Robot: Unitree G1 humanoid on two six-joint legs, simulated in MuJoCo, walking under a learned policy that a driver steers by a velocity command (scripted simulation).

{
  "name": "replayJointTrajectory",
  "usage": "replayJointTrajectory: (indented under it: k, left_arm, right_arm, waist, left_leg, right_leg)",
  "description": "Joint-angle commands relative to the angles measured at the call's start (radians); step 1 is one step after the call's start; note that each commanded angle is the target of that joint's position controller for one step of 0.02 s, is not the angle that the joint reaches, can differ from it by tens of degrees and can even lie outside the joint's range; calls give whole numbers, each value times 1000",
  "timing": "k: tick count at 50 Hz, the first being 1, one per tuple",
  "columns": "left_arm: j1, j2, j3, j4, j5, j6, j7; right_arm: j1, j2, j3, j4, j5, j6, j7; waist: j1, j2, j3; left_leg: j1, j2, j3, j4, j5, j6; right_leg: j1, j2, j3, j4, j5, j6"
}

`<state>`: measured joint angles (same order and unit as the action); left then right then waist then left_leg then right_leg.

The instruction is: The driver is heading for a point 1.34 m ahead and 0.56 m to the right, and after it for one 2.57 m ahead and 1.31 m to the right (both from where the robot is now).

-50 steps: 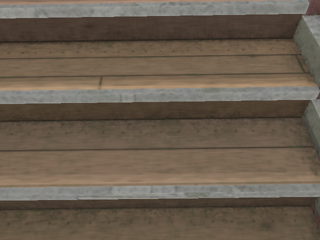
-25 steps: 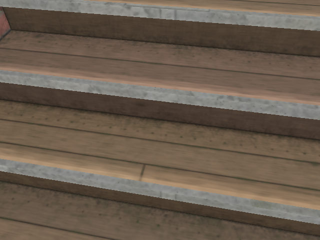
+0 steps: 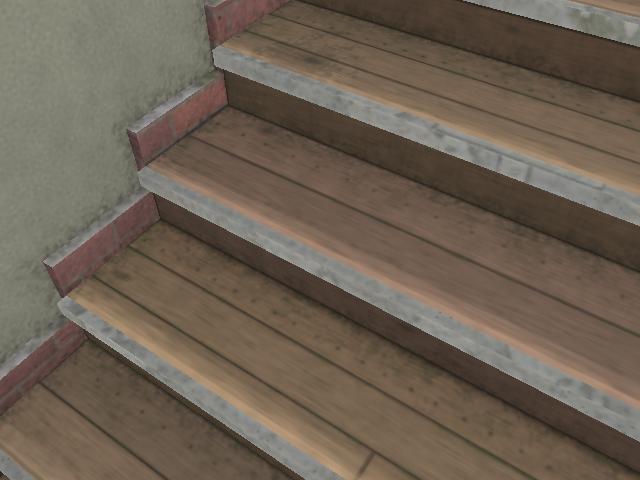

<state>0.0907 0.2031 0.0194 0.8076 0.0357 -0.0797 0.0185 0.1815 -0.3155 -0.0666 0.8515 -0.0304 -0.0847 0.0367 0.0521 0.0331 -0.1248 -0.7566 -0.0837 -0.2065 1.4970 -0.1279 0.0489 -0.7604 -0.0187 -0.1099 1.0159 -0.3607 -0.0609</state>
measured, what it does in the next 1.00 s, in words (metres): steps on the spot, turning right: left foot 0.16 m lower, then right foot 0.16 m higher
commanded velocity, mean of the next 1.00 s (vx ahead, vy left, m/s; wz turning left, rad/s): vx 0.01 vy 0.00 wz -0.34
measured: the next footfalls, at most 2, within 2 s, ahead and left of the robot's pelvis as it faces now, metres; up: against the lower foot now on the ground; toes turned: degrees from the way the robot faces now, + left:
left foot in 0.40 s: +0.07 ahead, +0.16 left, -0.16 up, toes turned -1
right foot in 0.94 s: +0.08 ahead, -0.20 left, +0.00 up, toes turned -25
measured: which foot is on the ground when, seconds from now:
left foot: up 0.00-0.38, down 0.40-0.96, up 0.98-1.00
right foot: down 0.00-0.40, up 0.42-0.92, down 0.94-1.00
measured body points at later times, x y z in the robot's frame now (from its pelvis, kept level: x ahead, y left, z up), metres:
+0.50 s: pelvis +0.02 +0.06 -0.09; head +0.04 +0.06 +0.36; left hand +0.23 +0.24 -0.20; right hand +0.05 -0.22 -0.21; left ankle +0.03 +0.16 -0.83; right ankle +0.02 -0.09 -0.55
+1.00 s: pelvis +0.04 -0.05 -0.07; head +0.05 -0.06 +0.38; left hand +0.32 +0.04 -0.15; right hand -0.03 -0.32 -0.20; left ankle +0.02 +0.16 -0.80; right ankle +0.04 -0.19 -0.67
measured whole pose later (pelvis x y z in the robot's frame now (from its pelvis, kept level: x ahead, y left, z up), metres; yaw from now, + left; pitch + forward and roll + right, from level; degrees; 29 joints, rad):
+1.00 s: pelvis +0.04 -0.05 -0.07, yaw -24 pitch +7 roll +0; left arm 0.06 0.23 -0.05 0.69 0.02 -0.06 -0.07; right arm 0.33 -0.27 -0.05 0.85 -0.04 -0.09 0.01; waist -0.06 0.01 -0.09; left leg -0.23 0.23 0.18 0.55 -0.26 -0.02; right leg -0.94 -0.01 -0.02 1.44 -0.61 -0.03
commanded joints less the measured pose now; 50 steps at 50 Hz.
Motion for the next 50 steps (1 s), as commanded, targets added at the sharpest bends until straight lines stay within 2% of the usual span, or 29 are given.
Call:
replayJointTrajectory:
  k: [1,3,6,7,8,9,10,12,15,18,20,21,22,23,24,25,26,28,30,34,40,41,43,44,45,47,48,49,50]
  left_arm:
    - [-138,-52,-6,-19,-18,-46,26]
    - [-132,-16,-8,4,-9,-51,1]
    - [-208,51,-12,-17,-26,-55,-43]
    - [87,66,34,121,-23,-41,4]
    - [174,65,32,151,-28,-31,22]
    - [-47,57,-2,17,5,-51,-19]
    - [-54,50,-8,6,-1,-56,-20]
    - [-15,60,-29,-14,-9,-51,-12]
    - [-88,81,-37,-80,-6,-54,-11]
    - [-86,96,-52,-71,-45,-36,-51]
    - [74,51,-73,-52,-51,9,-70]
    - [149,-34,-84,-114,-54,18,-87]
    - [214,4,-68,-100,-69,18,-60]
    - [210,54,-51,-84,-65,29,-41]
    - [188,29,-58,-90,-38,34,-35]
    - [96,60,-49,-108,-23,36,-12]
    - [41,80,-43,-123,-9,36,-5]
    - [-19,100,-27,-137,-9,45,0]
    - [-54,100,-25,-124,-10,47,-7]
    - [-55,74,-38,-114,-11,43,-12]
    - [-107,40,-61,-144,-12,55,-24]
    - [-121,20,-73,-162,-4,61,-48]
    - [-194,60,-73,-179,-11,84,-85]
    - [-124,29,-77,-166,-5,87,-103]
    - [-80,35,-72,-156,-12,74,-110]
    - [-27,71,-51,-147,-35,22,-112]
    - [22,135,-24,-157,-46,-4,-99]
    - [176,291,6,-164,-26,-16,-57]
    - [421,415,51,-104,20,-22,-58]
  right_arm:
    - [123,72,38,14,-12,20,5]
    - [166,35,38,58,5,7,42]
    - [221,-59,15,111,-19,-10,71]
    - [97,64,26,-20,-11,55,-16]
    - [10,71,37,-61,-26,82,-52]
    - [75,-55,30,38,-27,37,-5]
    - [91,-72,23,30,-30,20,17]
    - [75,-72,27,24,-43,1,3]
    - [67,-49,32,-32,-13,7,-29]
    - [205,-32,18,-19,32,11,-21]
    - [257,-17,19,-14,9,-12,-10]
    - [239,-166,-17,-47,-6,-28,-1]
    - [180,-210,-44,-98,-41,-20,31]
    - [159,-183,-40,-110,-84,-12,50]
    - [109,-198,-39,-138,-85,-5,48]
    - [50,-125,-8,-171,-84,8,35]
    - [36,-101,6,-173,-69,25,36]
    - [41,-54,40,-181,-46,39,11]
    - [60,-37,56,-186,-26,30,-12]
    - [242,-26,66,-105,-52,25,-6]
    - [283,-11,56,3,-81,17,8]
    - [207,-54,33,1,-65,16,9]
    - [153,-81,10,-14,-46,3,11]
    - [137,-89,2,-32,-33,-8,0]
    - [81,-128,-12,-53,-38,-15,-10]
    - [26,-144,-26,-81,-2,-33,-25]
    - [68,-111,-17,-81,12,-47,-34]
    - [5,-20,7,-196,0,-53,-48]
    - [-181,-54,-6,-273,16,-43,-51]
  waist:
    - [-122,-35,-12]
    - [-120,-53,-25]
    - [-151,-23,-6]
    - [-155,-14,66]
    - [-97,-7,89]
    - [-27,-184,6]
    - [-29,-198,-15]
    - [-11,-95,-4]
    - [-20,-114,23]
    - [-107,-71,92]
    - [-58,-25,68]
    - [31,211,-31]
    - [5,282,-63]
    - [-10,159,-76]
    - [-15,131,-7]
    - [-33,-3,31]
    - [-58,-43,53]
    - [-80,-2,48]
    - [-111,49,40]
    - [-167,87,39]
    - [-130,45,34]
    - [-85,26,37]
    - [-83,66,3]
    - [-73,147,16]
    - [-51,139,22]
    - [-23,95,1]
    - [-10,50,-52]
    - [38,-292,-190]
    - [133,-350,-318]
  left_leg:
    - [-102,88,33,77,9,-10]
    - [-62,64,6,79,8,-40]
    - [88,101,81,3,60,-77]
    - [16,92,181,10,179,-44]
    - [-88,124,171,9,119,-35]
    - [-120,110,25,27,22,-79]
    - [-119,127,30,14,-2,-98]
    - [-23,130,82,-120,3,-108]
    - [237,165,129,-599,25,-124]
    - [550,119,269,-1118,319,-95]
    - [667,155,279,-1269,459,40]
    - [796,355,91,-994,1130,273]
    - [862,537,-51,-977,1339,452]
    - [879,564,-67,-974,1163,435]
    - [820,666,-222,-1065,723,440]
    - [765,637,-204,-1147,349,402]
    - [690,581,-122,-1225,14,350]
    - [587,437,16,-1257,-219,243]
    - [600,380,98,-1267,-190,217]
    - [765,463,137,-1288,6,269]
    - [896,535,195,-1322,30,228]
    - [857,529,267,-1374,-52,201]
    - [613,462,348,-1398,-204,139]
    - [518,485,380,-1411,-92,154]
    - [549,496,388,-1397,-79,153]
    - [638,467,415,-1270,176,148]
    - [559,381,479,-1080,422,74]
    - [167,156,464,-747,67,-39]
    - [-14,84,217,-378,-332,-92]
  right_leg:
    - [117,-92,325,-490,-52,-88]
    - [117,-64,256,-500,22,-78]
    - [34,-48,154,-440,-12,-65]
    - [103,-194,324,-451,-60,-165]
    - [202,-200,399,-476,-107,-190]
    - [276,-145,356,-425,-151,-164]
    - [286,-170,411,-356,-158,-173]
    - [228,-175,429,-279,-164,-174]
    - [90,-140,419,-178,-198,-132]
    - [-14,-120,439,-35,28,-144]
    - [-52,-86,397,203,98,-81]
    - [-283,77,176,578,-174,63]
    - [-480,162,105,1051,-467,168]
    - [-607,139,164,1329,-375,193]
    - [-726,57,309,1384,-191,196]
    - [-749,49,355,1377,-52,181]
    - [-702,42,347,1313,13,144]
    - [-621,51,268,1247,85,111]
    - [-590,52,209,1157,135,118]
    - [-686,19,236,1108,96,93]
    - [-796,-56,302,1058,-87,16]
    - [-711,-112,227,747,-211,18]
    - [-357,-77,100,471,-523,23]
    - [-163,-38,23,552,-454,37]
    - [-126,-24,37,463,-363,35]
    - [3,37,13,167,-176,-39]
    - [164,62,168,62,92,-125]
    - [470,-132,769,-176,360,-320]
    - [643,-246,1090,-482,361,-291]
